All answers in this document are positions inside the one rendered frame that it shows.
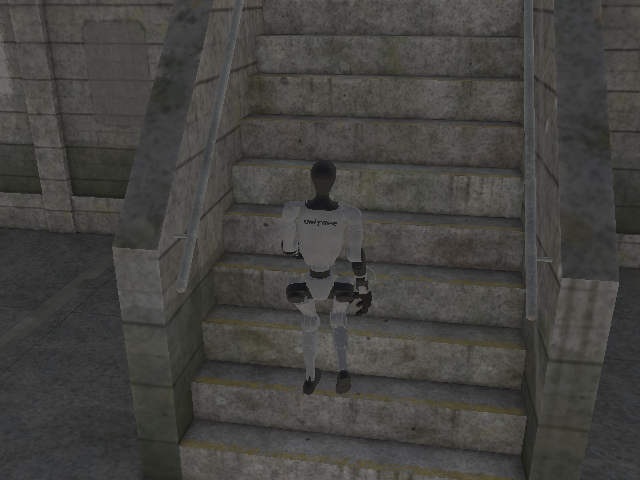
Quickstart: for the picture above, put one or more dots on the humanoid robot torso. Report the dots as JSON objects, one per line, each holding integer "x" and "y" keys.
{"x": 320, "y": 239}

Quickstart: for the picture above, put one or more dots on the robot right hand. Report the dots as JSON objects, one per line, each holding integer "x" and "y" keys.
{"x": 365, "y": 302}

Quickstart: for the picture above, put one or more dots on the right robot upper arm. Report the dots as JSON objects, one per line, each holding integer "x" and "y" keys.
{"x": 355, "y": 234}

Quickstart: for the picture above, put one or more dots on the left robot forearm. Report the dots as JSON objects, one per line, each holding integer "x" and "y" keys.
{"x": 295, "y": 253}

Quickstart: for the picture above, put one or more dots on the left robot upper arm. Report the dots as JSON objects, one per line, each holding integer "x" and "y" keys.
{"x": 290, "y": 212}

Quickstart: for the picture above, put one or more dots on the right robot forearm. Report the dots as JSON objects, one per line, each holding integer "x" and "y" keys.
{"x": 360, "y": 274}

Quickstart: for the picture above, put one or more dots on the robot left hand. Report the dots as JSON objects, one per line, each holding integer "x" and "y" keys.
{"x": 299, "y": 256}

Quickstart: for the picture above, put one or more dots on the robot left thigh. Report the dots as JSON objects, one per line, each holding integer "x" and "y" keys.
{"x": 297, "y": 293}

